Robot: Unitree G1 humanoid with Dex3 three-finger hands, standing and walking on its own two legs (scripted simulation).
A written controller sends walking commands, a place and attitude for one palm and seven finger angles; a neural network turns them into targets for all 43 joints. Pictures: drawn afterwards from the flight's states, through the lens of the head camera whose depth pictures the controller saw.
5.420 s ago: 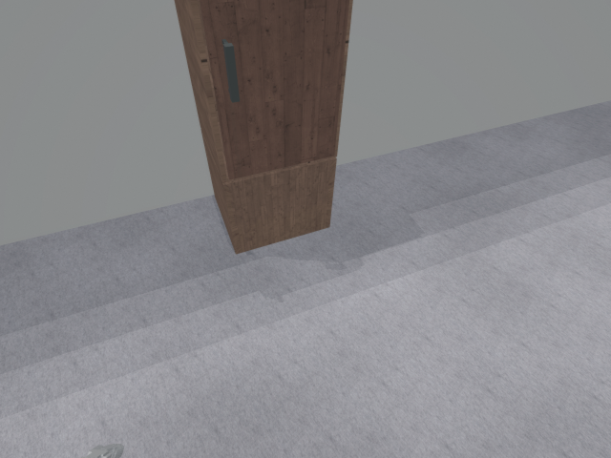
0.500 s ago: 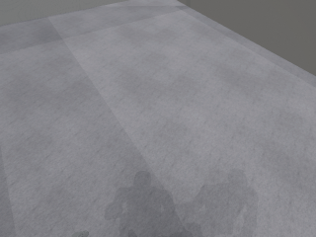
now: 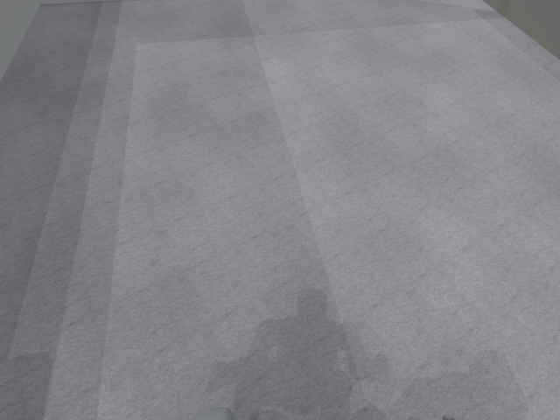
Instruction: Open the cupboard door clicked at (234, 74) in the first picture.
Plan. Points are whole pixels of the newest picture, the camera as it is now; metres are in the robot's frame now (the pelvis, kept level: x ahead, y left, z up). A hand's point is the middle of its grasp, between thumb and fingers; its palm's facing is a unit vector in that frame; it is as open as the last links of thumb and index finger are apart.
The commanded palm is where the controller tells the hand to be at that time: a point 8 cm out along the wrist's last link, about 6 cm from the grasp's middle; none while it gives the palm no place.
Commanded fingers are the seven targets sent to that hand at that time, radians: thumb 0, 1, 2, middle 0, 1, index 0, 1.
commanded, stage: turn to face it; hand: left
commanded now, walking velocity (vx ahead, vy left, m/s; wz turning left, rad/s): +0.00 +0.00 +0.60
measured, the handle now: out of the picture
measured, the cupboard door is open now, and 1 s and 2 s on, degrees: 0 0 0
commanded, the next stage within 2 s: none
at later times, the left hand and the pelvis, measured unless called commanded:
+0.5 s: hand out of the picture +0.07 +0.19 -0.13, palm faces +0.28 -0.91 -0.30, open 7.4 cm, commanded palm none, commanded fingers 0.00 0.90 0.90 -0.20 -0.30 -0.20 -0.30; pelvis +0.01 -0.03 +0.00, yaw +16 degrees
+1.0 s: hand out of the picture -0.12 +0.20 -0.18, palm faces +0.60 -0.76 -0.25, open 7.4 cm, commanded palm none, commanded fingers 0.00 0.90 0.90 -0.20 -0.30 -0.20 -0.30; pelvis -0.02 +0.00 +0.00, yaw +34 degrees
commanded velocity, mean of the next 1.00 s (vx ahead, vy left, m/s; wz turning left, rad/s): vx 0.00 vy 0.00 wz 0.60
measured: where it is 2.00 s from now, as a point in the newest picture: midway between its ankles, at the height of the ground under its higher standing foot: outside the picture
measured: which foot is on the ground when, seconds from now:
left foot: up 0.00-0.00, down 0.02-0.44, up 0.46-0.88, down 0.90-1.00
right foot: down 0.00-0.02, up 0.04-0.42, down 0.44-0.90, up 0.92-1.00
